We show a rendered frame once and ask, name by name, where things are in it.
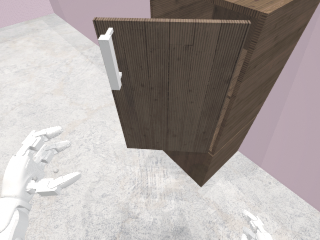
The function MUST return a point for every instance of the cupboard door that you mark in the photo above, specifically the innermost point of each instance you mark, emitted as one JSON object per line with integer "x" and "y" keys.
{"x": 176, "y": 75}

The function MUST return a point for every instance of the handle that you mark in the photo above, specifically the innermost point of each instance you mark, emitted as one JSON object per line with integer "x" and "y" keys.
{"x": 109, "y": 58}

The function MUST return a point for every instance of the robot left forearm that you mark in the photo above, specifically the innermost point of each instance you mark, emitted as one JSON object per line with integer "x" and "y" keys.
{"x": 14, "y": 218}

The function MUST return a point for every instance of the robot right hand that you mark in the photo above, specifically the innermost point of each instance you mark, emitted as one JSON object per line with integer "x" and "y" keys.
{"x": 257, "y": 231}

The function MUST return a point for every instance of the robot left hand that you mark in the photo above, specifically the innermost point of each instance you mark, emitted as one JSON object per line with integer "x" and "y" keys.
{"x": 17, "y": 180}

